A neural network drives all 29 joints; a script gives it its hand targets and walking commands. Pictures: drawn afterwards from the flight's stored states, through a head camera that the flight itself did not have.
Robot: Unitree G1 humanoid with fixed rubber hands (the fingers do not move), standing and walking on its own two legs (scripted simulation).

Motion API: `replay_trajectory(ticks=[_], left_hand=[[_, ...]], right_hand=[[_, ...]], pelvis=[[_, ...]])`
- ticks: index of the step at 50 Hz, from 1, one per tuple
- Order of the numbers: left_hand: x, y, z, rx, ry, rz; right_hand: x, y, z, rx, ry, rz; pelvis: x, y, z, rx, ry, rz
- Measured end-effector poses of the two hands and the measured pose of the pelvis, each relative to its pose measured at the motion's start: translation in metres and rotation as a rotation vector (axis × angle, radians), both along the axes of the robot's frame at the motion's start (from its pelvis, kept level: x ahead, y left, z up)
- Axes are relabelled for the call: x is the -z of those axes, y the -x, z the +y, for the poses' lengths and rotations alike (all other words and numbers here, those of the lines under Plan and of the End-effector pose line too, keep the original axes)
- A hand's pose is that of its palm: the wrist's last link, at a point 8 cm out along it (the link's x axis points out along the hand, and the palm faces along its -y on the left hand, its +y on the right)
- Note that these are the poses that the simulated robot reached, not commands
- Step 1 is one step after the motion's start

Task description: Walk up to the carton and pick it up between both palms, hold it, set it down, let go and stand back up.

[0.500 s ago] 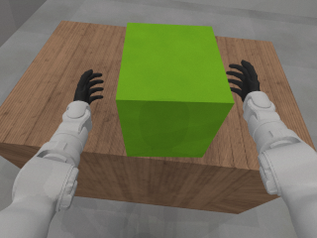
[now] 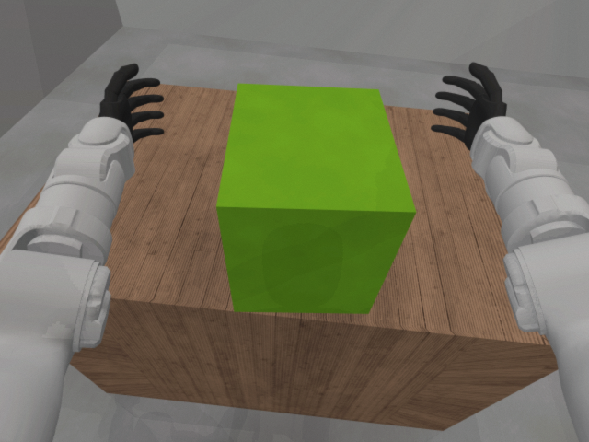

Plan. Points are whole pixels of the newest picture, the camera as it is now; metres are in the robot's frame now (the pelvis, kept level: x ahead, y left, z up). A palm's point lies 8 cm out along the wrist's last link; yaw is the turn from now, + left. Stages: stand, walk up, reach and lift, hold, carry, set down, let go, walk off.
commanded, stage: set down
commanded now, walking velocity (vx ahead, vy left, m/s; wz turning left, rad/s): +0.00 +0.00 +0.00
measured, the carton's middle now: (305, 202) +0.49 +0.01 +0.04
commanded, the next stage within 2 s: none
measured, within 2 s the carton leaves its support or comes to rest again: neither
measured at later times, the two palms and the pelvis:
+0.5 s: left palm (112, 162) +0.40 +0.25 +0.18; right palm (477, 174) +0.42 -0.20 +0.18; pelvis -0.02 +0.02 +0.01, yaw -1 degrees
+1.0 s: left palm (116, 229) +0.34 +0.24 +0.12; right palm (471, 234) +0.37 -0.20 +0.12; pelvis -0.01 +0.01 +0.01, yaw +0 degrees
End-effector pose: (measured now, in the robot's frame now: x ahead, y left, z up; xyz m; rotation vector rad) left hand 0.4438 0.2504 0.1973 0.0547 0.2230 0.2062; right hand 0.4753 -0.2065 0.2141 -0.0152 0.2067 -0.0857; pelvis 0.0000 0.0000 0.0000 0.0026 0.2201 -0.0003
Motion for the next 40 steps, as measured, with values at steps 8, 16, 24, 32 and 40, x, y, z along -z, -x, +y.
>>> replay_trajectory(ticks=[8,16,24,32,40], left_hand=[[0.038,0.009,-0.008,0.033,0.021,0.037],[0.019,0.024,-0.001,0.012,-0.025,0.008],[0.009,0.045,-0.004,0.023,0.013,0.054],[0.055,0.065,-0.012,0.004,0.083,0.093],[0.055,0.081,-0.011,-0.025,0.045,0.049]], right_hand=[[0.009,0.005,0.006,-0.035,0.004,0.024],[0.026,0.020,0.020,-0.081,-0.048,0.024],[0.033,0.049,0.009,-0.063,-0.010,0.082],[0.029,0.067,0.005,-0.091,0.031,0.039],[0.055,0.076,0.009,-0.110,0.004,0.094]], pelvis=[[-0.003,0.006,0.007,0.003,0.005,-0.030],[-0.004,0.012,0.020,0.003,0.011,-0.031],[-0.006,0.014,0.023,0.013,0.008,-0.118],[-0.006,0.024,0.016,0.016,0.003,-0.144],[-0.006,0.024,0.011,0.009,-0.002,-0.152]])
